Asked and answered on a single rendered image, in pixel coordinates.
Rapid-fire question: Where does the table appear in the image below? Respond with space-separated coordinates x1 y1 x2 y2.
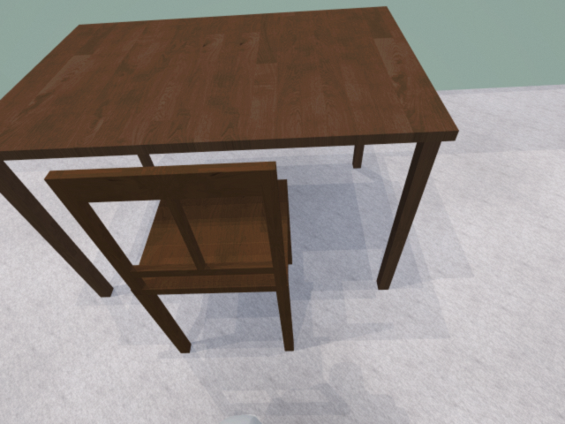
0 6 459 298

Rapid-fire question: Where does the chair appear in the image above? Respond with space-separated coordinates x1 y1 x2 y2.
44 162 294 353

